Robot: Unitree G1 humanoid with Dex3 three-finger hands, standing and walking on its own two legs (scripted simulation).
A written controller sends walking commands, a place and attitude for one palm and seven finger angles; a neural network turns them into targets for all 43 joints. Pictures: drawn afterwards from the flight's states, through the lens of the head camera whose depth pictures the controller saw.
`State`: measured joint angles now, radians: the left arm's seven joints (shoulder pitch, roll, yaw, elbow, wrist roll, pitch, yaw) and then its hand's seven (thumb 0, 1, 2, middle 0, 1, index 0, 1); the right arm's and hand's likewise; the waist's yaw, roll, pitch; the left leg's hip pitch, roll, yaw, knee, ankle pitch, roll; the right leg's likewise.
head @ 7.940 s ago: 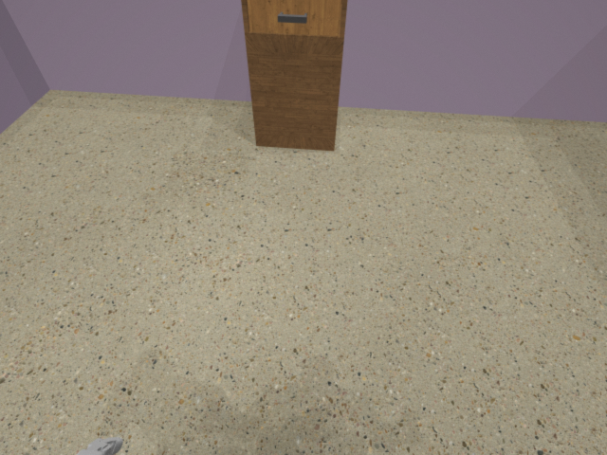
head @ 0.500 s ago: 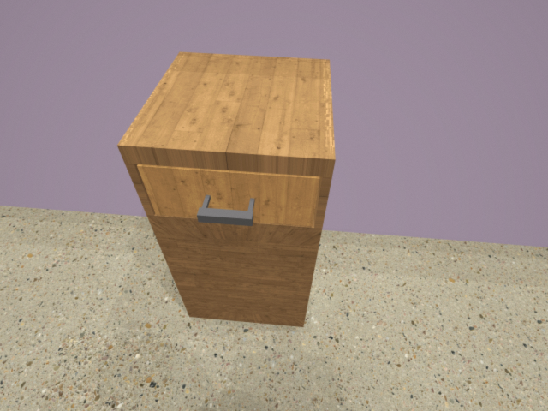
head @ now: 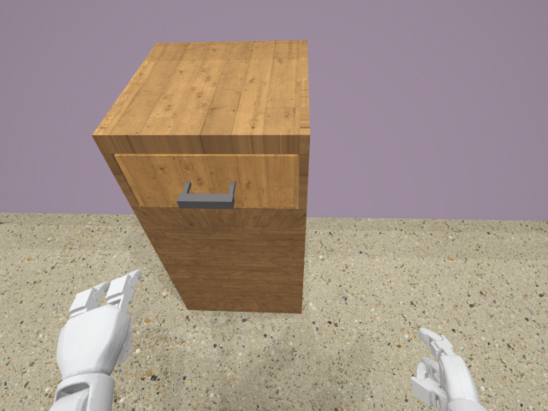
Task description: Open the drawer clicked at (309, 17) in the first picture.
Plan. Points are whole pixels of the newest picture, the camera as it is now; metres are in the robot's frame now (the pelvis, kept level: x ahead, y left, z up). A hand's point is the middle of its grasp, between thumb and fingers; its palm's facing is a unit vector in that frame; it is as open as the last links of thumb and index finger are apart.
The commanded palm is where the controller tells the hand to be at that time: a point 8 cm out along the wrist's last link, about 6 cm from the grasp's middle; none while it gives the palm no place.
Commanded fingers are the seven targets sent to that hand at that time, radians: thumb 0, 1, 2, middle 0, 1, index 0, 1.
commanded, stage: raise the hand with hooked fingers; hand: left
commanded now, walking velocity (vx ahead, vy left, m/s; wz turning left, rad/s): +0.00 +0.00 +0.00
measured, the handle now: (208, 193) +0.56 +0.19 -0.05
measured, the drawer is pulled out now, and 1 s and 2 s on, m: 0.00 0.00 0.00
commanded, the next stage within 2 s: move the hooked fingers above the handle in 1.60 s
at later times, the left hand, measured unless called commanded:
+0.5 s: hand (113, 330) +0.23 +0.25 +0.02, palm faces -0.02 -0.09 -1.00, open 10.9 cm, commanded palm +0.20 +0.25 +0.07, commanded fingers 0.00 -0.06 0.49 -0.27 -0.92 -0.27 -0.92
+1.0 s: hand (99, 269) +0.29 +0.27 +0.08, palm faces +0.08 -0.09 -0.99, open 13.5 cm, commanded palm +0.26 +0.27 +0.14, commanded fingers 0.00 -0.50 0.30 -0.30 -1.20 -0.30 -1.20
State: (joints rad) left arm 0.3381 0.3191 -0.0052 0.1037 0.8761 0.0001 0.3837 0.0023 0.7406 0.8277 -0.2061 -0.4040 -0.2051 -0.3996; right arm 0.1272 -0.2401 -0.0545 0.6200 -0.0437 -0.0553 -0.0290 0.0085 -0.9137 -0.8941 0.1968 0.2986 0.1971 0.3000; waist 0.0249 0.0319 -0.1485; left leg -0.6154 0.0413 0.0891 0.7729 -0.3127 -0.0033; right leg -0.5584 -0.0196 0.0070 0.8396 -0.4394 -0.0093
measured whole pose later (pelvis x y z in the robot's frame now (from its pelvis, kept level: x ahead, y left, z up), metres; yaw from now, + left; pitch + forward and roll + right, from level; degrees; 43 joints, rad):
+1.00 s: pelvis +0.02 +0.02 +0.02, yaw +2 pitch +5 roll +0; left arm 0.07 0.44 -0.05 0.01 0.97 0.02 0.19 0.00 -0.40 0.34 -0.31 -1.14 -0.31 -1.14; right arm 0.11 -0.22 -0.02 0.58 -0.02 0.13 -0.02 0.01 -0.91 -0.89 0.20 0.30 0.20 0.30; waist 0.06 0.07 -0.07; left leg -0.46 0.01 0.05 0.68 -0.30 0.02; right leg -0.36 -0.04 -0.03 0.67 -0.40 0.02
